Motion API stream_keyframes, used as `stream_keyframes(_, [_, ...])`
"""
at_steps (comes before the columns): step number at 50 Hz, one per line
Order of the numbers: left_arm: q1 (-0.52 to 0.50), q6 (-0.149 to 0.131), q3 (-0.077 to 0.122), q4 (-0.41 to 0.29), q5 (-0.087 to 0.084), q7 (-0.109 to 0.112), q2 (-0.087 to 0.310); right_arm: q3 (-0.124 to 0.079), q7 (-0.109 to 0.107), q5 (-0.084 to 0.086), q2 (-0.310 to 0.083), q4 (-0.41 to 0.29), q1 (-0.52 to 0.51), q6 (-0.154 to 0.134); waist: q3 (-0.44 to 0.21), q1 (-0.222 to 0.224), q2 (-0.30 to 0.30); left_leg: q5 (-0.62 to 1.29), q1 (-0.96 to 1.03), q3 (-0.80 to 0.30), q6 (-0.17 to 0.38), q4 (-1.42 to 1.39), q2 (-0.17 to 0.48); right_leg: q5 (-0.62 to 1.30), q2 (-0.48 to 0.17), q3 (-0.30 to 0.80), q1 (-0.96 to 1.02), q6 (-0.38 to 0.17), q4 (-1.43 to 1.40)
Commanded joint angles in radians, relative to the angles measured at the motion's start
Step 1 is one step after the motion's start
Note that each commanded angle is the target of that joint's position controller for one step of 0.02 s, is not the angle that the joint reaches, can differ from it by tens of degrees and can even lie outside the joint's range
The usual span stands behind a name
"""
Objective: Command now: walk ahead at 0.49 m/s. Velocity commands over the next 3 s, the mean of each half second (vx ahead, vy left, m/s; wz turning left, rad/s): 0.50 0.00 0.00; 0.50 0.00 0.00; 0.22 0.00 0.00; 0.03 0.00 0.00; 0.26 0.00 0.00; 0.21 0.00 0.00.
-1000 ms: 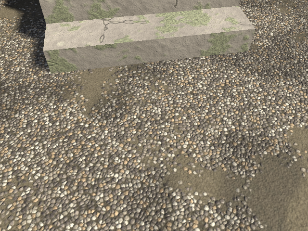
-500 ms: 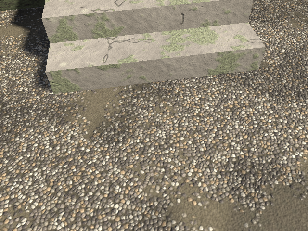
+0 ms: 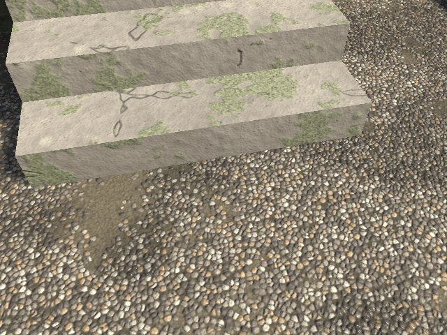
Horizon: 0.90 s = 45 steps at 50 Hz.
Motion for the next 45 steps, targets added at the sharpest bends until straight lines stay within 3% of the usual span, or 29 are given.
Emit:
stream_keyframes(1, [0.034,0.004,0.014,-0.043,0.013,0.007,0.046,-0.020,-0.020,0.001,-0.130,-0.053,-0.038,-0.018,0.055,0.046,0.077,0.083,-0.104,-0.206,0.170,-0.205,0.278,0.158,-0.042,0.001,-0.026,0.027,-0.138])
stream_keyframes(6, [-0.161,-0.008,0.005,-0.095,0.000,-0.010,0.028,-0.027,-0.036,0.020,-0.164,-0.029,0.064,-0.002,0.058,-0.025,0.079,0.084,0.012,-0.159,0.123,-0.186,0.269,0.312,0.012,-0.044,0.010,0.038,-0.472])
stream_keyframes(9, [-0.241,-0.013,0.002,-0.127,-0.009,-0.029,0.035,-0.029,-0.037,0.026,-0.167,-0.007,0.112,0.011,0.080,-0.051,0.087,0.066,0.114,-0.171,0.118,-0.143,0.308,0.262,0.027,-0.045,-0.002,0.029,-0.561])
stream_keyframes(11, [-0.258,-0.021,0.004,-0.145,-0.010,-0.042,0.049,-0.034,-0.040,0.026,-0.172,0.000,0.120,0.021,0.082,-0.044,0.093,0.082,0.177,-0.186,0.107,-0.099,0.340,0.186,0.037,-0.044,0.007,0.004,-0.605])
stream_keyframes(13, [-0.194,-0.029,0.016,-0.138,-0.009,-0.049,0.078,-0.040,-0.042,0.026,-0.188,-0.003,0.096,0.032,0.048,0.004,0.113,0.215,0.200,-0.186,0.087,-0.019,0.349,0.115,0.068,-0.068,0.122,-0.025,-0.645])
stream_keyframes(14, [-0.088,-0.032,0.034,-0.108,-0.007,-0.047,0.108,-0.037,-0.042,0.023,-0.183,-0.009,0.074,0.037,-0.013,0.064,0.112,0.385,0.187,-0.152,0.065,0.107,0.311,0.103,0.102,-0.097,0.270,-0.048,-0.667])
stream_keyframes(15, [0.104,-0.034,0.062,-0.053,-0.005,-0.040,0.169,-0.024,-0.041,0.011,-0.150,-0.023,0.064,0.039,-0.139,0.141,0.082,0.426,0.084,-0.100,0.034,0.343,0.249,0.128,0.071,-0.058,0.538,-0.090,-0.649])
stream_keyframes(16, [0.269,-0.031,0.090,-0.026,0.016,-0.035,0.286,0.007,-0.035,0.000,-0.058,-0.051,0.140,0.024,-0.312,0.149,-0.120,0.108,-0.278,-0.021,-0.035,0.751,0.120,0.092,-0.189,0.316,0.949,-0.223,-0.661])
stream_keyframes(17, [0.304,-0.025,0.080,-0.011,0.012,-0.040,0.251,0.020,-0.029,0.018,-0.026,-0.037,0.179,-0.004,-0.402,0.138,-0.263,-0.416,-0.515,-0.121,-0.052,0.971,0.026,-0.028,-0.295,0.680,1.085,-0.312,-0.825])
stream_keyframes(18, [0.233,-0.027,0.056,-0.024,0.006,-0.041,0.174,-0.009,-0.025,0.042,-0.143,-0.051,0.100,-0.022,-0.275,0.135,-0.166,-0.382,-0.611,-0.189,-0.029,1.062,0.095,-0.066,-0.260,0.590,0.983,-0.258,-0.843])
stream_keyframes(19, [0.137,-0.025,0.042,-0.048,0.005,-0.039,0.132,-0.015,-0.025,0.051,-0.165,-0.077,0.016,-0.029,-0.172,0.110,-0.101,-0.288,-0.616,-0.162,-0.016,1.046,0.151,-0.003,-0.223,0.430,0.839,-0.218,-0.855])
stream_keyframes(20, [0.058,-0.024,0.031,-0.060,0.009,-0.044,0.104,-0.018,-0.031,0.039,-0.152,-0.083,-0.024,-0.024,-0.100,0.077,-0.023,-0.206,-0.571,-0.139,-0.021,0.982,0.192,0.084,-0.177,0.318,0.693,-0.198,-0.894])
stream_keyframes(21, [0.021,-0.026,0.023,-0.064,0.013,-0.048,0.077,-0.026,-0.036,0.026,-0.143,-0.083,-0.027,-0.011,-0.062,0.045,-0.022,-0.154,-0.517,-0.140,-0.025,0.914,0.223,0.130,-0.136,0.240,0.600,-0.180,-0.929])
stream_keyframes(22, [0.014,-0.027,0.019,-0.056,0.018,-0.052,0.065,-0.025,-0.037,0.023,-0.118,-0.079,-0.007,0.004,-0.046,0.023,-0.037,-0.124,-0.465,-0.137,-0.031,0.882,0.234,0.150,-0.111,0.195,0.541,-0.173,-0.960])
stream_keyframes(23, [0.029,-0.030,0.021,-0.044,0.018,-0.054,0.069,-0.023,-0.038,0.022,-0.095,-0.072,0.011,0.016,-0.038,0.013,-0.037,-0.107,-0.443,-0.127,-0.038,0.862,0.234,0.194,-0.098,0.161,0.511,-0.180,-0.980])
stream_keyframes(25, [0.065,-0.033,0.029,-0.020,0.018,-0.048,0.097,-0.026,-0.042,0.018,-0.088,-0.084,-0.011,0.029,-0.012,0.003,-0.023,-0.053,-0.479,-0.120,-0.053,0.807,0.238,0.280,-0.092,0.109,0.499,-0.192,-1.003])
stream_keyframes(28, [0.116,-0.024,0.033,0.004,0.016,-0.030,0.114,-0.031,-0.042,0.010,-0.087,-0.125,-0.128,0.029,0.018,0.026,-0.011,0.079,-0.566,-0.116,-0.072,0.645,0.240,0.326,-0.088,0.066,0.538,-0.186,-1.020])
stream_keyframes(32, [0.169,-0.016,0.033,0.028,0.007,-0.016,0.127,-0.024,-0.031,0.015,-0.066,-0.164,-0.271,0.021,0.048,0.068,-0.019,0.235,-0.527,-0.083,-0.073,0.410,0.208,0.269,-0.062,0.008,0.557,-0.156,-1.039])
stream_keyframes(36, [0.232,-0.004,0.038,0.066,0.000,-0.011,0.136,-0.019,-0.015,0.024,-0.070,-0.203,-0.382,0.014,0.088,0.101,-0.021,0.214,-0.542,-0.072,-0.061,0.293,0.187,0.242,-0.098,0.008,0.666,-0.153,-1.014])
stream_keyframes(38, [0.240,0.006,0.042,0.080,-0.003,-0.006,0.142,-0.018,-0.002,0.026,-0.076,-0.224,-0.414,0.007,0.098,0.097,-0.024,0.163,-0.548,-0.077,-0.041,0.256,0.183,0.267,-0.129,0.016,0.726,-0.146,-0.980])
stream_keyframes(40, [0.223,0.014,0.048,0.082,-0.005,-0.002,0.151,-0.024,0.008,0.028,-0.094,-0.228,-0.394,0.000,0.079,0.072,-0.035,0.089,-0.486,-0.063,-0.017,0.228,0.165,0.357,-0.144,0.016,0.763,-0.131,-0.928])
stream_keyframes(41, [0.202,0.017,0.052,0.077,-0.004,-0.001,0.162,-0.033,0.008,0.027,-0.115,-0.217,-0.346,-0.003,0.046,0.043,-0.048,0.059,-0.395,-0.041,-0.003,0.221,0.139,0.492,-0.138,0.006,0.763,-0.120,-0.875])
stream_keyframes(42, [0.233,0.005,0.041,0.094,0.072,-0.009,0.138,-0.028,0.002,-0.061,-0.098,-0.175,-0.222,0.013,0.019,0.013,-0.056,0.008,-0.236,0.038,0.009,0.197,0.086,0.633,-0.077,-0.055,0.747,-0.091,-0.754])
stream_keyframes(43, [0.265,0.001,0.037,0.107,0.070,-0.013,0.114,-0.046,-0.007,-0.079,-0.128,-0.115,-0.042,0.009,-0.072,-0.044,-0.038,0.014,0.019,0.038,0.038,0.205,0.073,0.647,-0.024,-0.087,0.646,-0.070,-0.538])
stream_keyframes(44, [0.291,-0.002,0.022,0.078,0.041,-0.017,0.072,-0.069,-0.022,-0.095,-0.216,-0.094,0.122,0.003,-0.214,-0.094,0.091,-0.031,0.323,-0.230,0.099,0.207,0.297,0.349,0.044,-0.131,0.391,-0.040,-0.220])
stream_keyframes(45, [0.386,-0.005,0.014,0.076,0.007,-0.024,0.018,-0.097,-0.023,-0.071,-0.319,-0.065,0.200,0.016,-0.373,-0.070,0.369,-0.003,0.532,-0.698,0.225,0.060,0.535,-0.350,0.218,-0.107,0.121,-0.013,0.109])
